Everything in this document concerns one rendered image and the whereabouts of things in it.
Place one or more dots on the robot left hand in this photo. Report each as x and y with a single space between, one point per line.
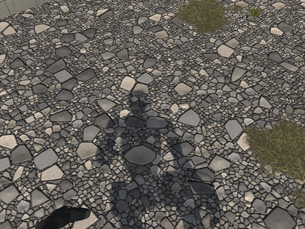
63 216

